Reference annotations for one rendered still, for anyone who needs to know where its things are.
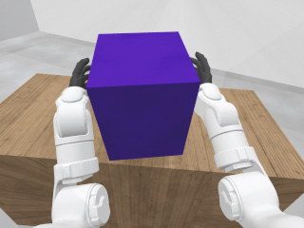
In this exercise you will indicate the pedestal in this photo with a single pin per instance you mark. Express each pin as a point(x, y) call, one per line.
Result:
point(180, 191)

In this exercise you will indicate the robot right forearm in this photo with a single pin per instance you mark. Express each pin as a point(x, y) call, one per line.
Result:
point(232, 151)

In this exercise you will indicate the robot left forearm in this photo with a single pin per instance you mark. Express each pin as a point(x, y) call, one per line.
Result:
point(74, 140)

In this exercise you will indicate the right robot upper arm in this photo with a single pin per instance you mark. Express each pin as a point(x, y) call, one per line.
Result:
point(250, 199)

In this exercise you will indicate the left robot upper arm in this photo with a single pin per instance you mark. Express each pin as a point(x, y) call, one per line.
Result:
point(80, 206)

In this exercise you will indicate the left robot hand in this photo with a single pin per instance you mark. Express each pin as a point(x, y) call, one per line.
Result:
point(78, 75)

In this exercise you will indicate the carton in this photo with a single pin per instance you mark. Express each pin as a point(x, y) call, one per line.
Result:
point(143, 89)

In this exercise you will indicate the right robot hand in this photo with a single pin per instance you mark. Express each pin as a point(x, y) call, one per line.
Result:
point(203, 70)

